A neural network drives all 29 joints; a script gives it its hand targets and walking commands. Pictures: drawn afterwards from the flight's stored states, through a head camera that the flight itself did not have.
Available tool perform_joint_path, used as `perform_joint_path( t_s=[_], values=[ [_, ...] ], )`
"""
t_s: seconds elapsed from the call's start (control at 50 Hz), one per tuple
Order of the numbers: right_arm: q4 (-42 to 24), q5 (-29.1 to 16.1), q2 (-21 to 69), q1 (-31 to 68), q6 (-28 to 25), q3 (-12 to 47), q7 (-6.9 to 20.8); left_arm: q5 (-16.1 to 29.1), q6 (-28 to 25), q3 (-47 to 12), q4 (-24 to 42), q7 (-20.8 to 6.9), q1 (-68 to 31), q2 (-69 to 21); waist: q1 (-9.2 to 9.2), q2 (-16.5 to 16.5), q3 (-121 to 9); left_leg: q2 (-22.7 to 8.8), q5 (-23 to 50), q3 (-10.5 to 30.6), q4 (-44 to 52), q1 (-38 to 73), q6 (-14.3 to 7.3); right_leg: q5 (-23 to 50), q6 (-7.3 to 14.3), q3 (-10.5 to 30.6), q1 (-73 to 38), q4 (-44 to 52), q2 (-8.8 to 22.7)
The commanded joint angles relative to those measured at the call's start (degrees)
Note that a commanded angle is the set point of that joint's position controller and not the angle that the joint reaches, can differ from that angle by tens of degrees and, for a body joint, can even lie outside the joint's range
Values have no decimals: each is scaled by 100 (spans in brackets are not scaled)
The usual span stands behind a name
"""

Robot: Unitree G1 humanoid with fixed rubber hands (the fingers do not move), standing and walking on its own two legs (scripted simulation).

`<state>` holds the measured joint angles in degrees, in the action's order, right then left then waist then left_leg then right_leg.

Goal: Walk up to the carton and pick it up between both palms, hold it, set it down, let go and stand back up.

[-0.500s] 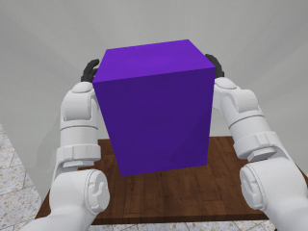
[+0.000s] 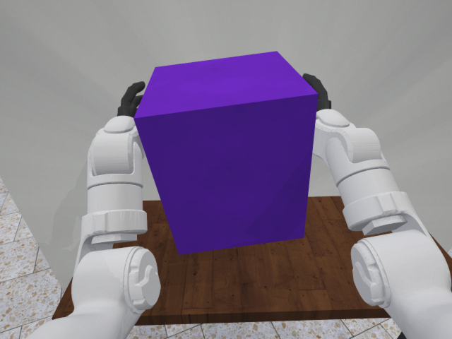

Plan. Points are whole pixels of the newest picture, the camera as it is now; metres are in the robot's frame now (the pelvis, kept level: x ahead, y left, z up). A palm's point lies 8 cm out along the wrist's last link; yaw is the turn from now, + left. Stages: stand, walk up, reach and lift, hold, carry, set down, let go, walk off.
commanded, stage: hold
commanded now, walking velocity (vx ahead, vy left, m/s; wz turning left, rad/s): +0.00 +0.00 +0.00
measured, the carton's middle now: (228, 151) +0.36 +0.00 +0.25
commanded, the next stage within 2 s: none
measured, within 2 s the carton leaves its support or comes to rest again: neither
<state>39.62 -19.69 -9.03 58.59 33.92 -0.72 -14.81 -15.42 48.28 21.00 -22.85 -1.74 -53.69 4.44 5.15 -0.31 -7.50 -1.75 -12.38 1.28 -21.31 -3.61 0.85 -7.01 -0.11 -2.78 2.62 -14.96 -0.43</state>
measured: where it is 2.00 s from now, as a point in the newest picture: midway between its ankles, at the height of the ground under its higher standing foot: outside the picture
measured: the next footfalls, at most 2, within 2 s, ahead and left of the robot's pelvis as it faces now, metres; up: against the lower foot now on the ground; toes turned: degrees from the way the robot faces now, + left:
none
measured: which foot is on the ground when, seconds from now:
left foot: down 0.00-1.00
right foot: down 0.00-1.00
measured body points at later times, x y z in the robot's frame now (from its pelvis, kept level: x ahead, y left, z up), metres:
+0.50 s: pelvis +0.01 +0.00 +0.00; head -0.09 +0.01 +0.44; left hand +0.39 +0.16 +0.29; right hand +0.38 -0.15 +0.30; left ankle +0.00 +0.12 -0.75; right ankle +0.02 -0.12 -0.75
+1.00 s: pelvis +0.00 +0.00 +0.00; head -0.09 +0.01 +0.44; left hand +0.39 +0.15 +0.29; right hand +0.38 -0.15 +0.30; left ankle +0.00 +0.12 -0.75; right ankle +0.02 -0.12 -0.75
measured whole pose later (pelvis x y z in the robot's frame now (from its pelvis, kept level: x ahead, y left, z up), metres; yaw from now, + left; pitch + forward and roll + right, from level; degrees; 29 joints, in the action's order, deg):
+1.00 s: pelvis +0.00 +0.00 +0.00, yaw +0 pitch -5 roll -2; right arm 39.8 -20.5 -9.5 58.3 34.1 0.5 -15.0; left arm -15.1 48.0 21.0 -22.9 -1.5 -52.7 4.1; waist 5.3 -0.6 -7.8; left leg -2.0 -13.0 1.5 -21.6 -3.2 1.0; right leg -7.4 -0.1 -2.9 1.9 -14.7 -0.7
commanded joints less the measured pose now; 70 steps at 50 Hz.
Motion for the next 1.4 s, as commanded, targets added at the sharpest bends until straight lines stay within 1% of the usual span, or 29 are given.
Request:
perform_joint_path(
  t_s=[0.0, 0.06, 0.12, 0.18, 0.2, 0.22, 0.28, 0.36, 0.4, 0.44, 0.46, 0.5, 0.58, 0.74, 0.78, 0.84, 0.98, 1.06, 1.08, 1.1, 1.14, 1.22, 1.26, 1.28, 1.3, 1.32, 1.34, 1.36, 1.38],
  values=[
    [-1545, -839, 3775, 4535, -236, 1403, 623, 894, -310, -2121, 265, -771, -3708, -3656, -14, -220, -1463, 402, 1153, -76, 389, -453, 180, 635, -63, 183, -1128, -18, -450],
    [-1628, -891, 3861, 4604, -254, 1447, 621, 950, -355, -2159, 399, -754, -3818, -3664, -2, -164, -1591, 405, 1335, -61, 329, -371, 197, 800, -91, 165, -1148, -43, -461],
    [-1648, -903, 3968, 4619, -242, 1469, 597, 945, -383, -2092, 368, -742, -3884, -3589, -15, -73, -1541, 454, 1207, -77, 327, -364, 148, 841, -149, 176, -1119, -14, -423],
    [-1780, -936, 3977, 4613, -274, 1509, 579, 1022, -385, -2207, 490, -736, -3908, -3650, 31, -145, -1696, 456, 1371, -81, 263, -290, 173, 1002, -150, 169, -1144, -47, -430],
    [-1804, -958, 3961, 4654, -269, 1528, 563, 1010, -378, -2193, 442, -732, -3893, -3629, 2, -175, -1674, 474, 1360, -79, 244, -292, 167, 983, -146, 177, -1145, -28, -421],
    [-1800, -964, 3999, 4606, -251, 1549, 548, 1024, -385, -2194, 476, -732, -3882, -3603, 21, -95, -1657, 473, 1428, -72, 231, -270, 157, 1069, -169, 173, -1157, -46, -434],
    [-1985, -1014, 3996, 4641, -237, 1609, 500, 1015, -355, -2167, 443, -732, -3746, -3581, -10, -75, -1725, 493, 1443, -73, 208, -252, 136, 1169, -190, 173, -1213, -40, -433],
    [-1970, -1023, 3889, 4434, -199, 1597, 458, 996, -302, -2257, 578, -767, -3691, -3602, 86, -198, -1658, 485, 1513, -76, 199, -154, 207, 1240, -178, 182, -1198, -43, -423],
    [-1961, -1013, 3878, 4427, -185, 1578, 451, 976, -273, -2246, 602, -791, -3668, -3600, 74, -184, -1567, 481, 1437, -81, 233, -208, 208, 1157, -174, 166, -1196, -27, -419],
    [-1824, -927, 3849, 4442, -150, 1506, 453, 880, -244, -2112, 367, -831, -3614, -3547, 42, -121, -1328, 479, 1140, -88, 334, -346, 155, 920, -174, 159, -1121, 30, -391],
    [-1822, -916, 3836, 4420, -149, 1471, 461, 911, -254, -2176, 439, -848, -3663, -3581, 84, -154, -1368, 450, 1159, -86, 351, -349, 175, 898, -147, 171, -1138, 11, -403],
    [-1742, -878, 3819, 4493, -154, 1429, 491, 877, -253, -2150, 396, -852, -3731, -3588, 65, -185, -1299, 431, 1114, -86, 381, -405, 173, 739, -120, 171, -1120, 20, -409],
    [-1945, -935, 3876, 4707, -201, 1493, 525, 942, -276, -2205, 379, -808, -3746, -3661, 0, -186, -1504, 442, 1280, -81, 305, -380, 177, 814, -120, 167, -1118, -15, -434],
    [-1603, -896, 3760, 4522, -205, 1376, 605, 1009, -324, -2310, 528, -742, -3924, -3776, 89, -405, -1534, 376, 1302, -51, 330, -337, 274, 655, -46, 174, -1033, -45, -453],
    [-1775, -919, 3766, 4548, -233, 1430, 597, 1047, -316, -2350, 564, -746, -3810, -3783, 101, -330, -1717, 390, 1486, -52, 262, -271, 284, 879, -65, 174, -1136, -68, -469],
    [-1684, -922, 3762, 4576, -224, 1440, 607, 989, -312, -2276, 427, -728, -3774, -3765, 46, -327, -1580, 383, 1426, -34, 291, -328, 261, 762, -50, 165, -1101, -44, -482],
    [-1846, -985, 3923, 4640, -229, 1576, 572, 926, -318, -2107, 441, -718, -3738, -3579, -74, -60, -1640, 459, 1440, -78, 252, -283, 144, 976, -145, 163, -1158, -27, -455],
    [-1846, -969, 3910, 4574, -216, 1542, 529, 948, -319, -2153, 419, -745, -3734, -3582, 10, -89, -1520, 466, 1402, -77, 251, -248, 155, 1039, -159, 189, -1111, -5, -431],
    [-1888, -980, 3890, 4497, -222, 1540, 518, 969, -306, -2253, 488, -754, -3681, -3667, 70, -179, -1581, 454, 1508, -68, 230, -200, 194, 1139, -142, 181, -1157, -31, -445],
    [-1962, -1005, 3875, 4540, -229, 1563, 506, 990, -310, -2275, 533, -760, -3708, -3668, 64, -213, -1617, 465, 1553, -73, 201, -200, 205, 1191, -143, 192, -1157, -29, -438],
    [-1898, -993, 3863, 4497, -193, 1543, 490, 976, -299, -2256, 506, -774, -3708, -3634, 81, -171, -1554, 468, 1418, -72, 242, -207, 209, 1117, -154, 182, -1154, -17, -432],
    [-1717, -903, 3830, 4539, -174, 1401, 508, 940, -283, -2212, 372, -818, -3797, -3642, 83, -268, -1314, 449, 1044, -78, 365, -416, 189, 702, -121, 189, -1021, 36, -396],
    [-1818, -878, 3887, 4661, -214, 1411, 527, 948, -307, -2210, 364, -817, -3841, -3645, 59, -227, -1463, 446, 1003, -90, 368, -446, 154, 664, -124, 184, -1038, 29, -393],
    [-1691, -855, 3886, 4623, -195, 1384, 539, 932, -329, -2177, 384, -801, -3902, -3614, 63, -213, -1446, 437, 1011, -84, 384, -447, 160, 634, -122, 177, -1039, 14, -402],
    [-1701, -859, 3918, 4649, -198, 1422, 550, 914, -326, -2125, 330, -791, -3871, -3589, -5, -146, -1438, 437, 1041, -95, 381, -444, 137, 662, -130, 179, -1070, 7, -408],
    [-1691, -882, 3917, 4560, -199, 1434, 546, 930, -336, -2175, 436, -785, -3860, -3609, 35, -190, -1513, 441, 1157, -78, 347, -385, 166, 794, -124, 177, -1102, -15, -417],
    [-908, -840, 3715, 3905, 19, 1437, 576, 806, -346, -1864, 497, -816, -3829, -3278, 61, -33, -1016, 390, 1303, -76, 491, -443, 219, 1011, -96, 153, -1195, -62, -438],
    [-1164, -895, 3785, 4075, -33, 1536, 602, 841, -308, -1928, 588, -885, -3783, -3376, -13, -118, -1275, 431, 1336, -67, 429, -368, 229, 1051, -105, 169, -1316, -38, -398],
    [-1174, -903, 3760, 4068, -18, 1518, 603, 827, -310, -1927, 578, -902, -3818, -3307, 25, -71, -1312, 429, 1421, -65, 407, -339, 232, 1175, -112, 153, -1327, -58, -433]
  ],
)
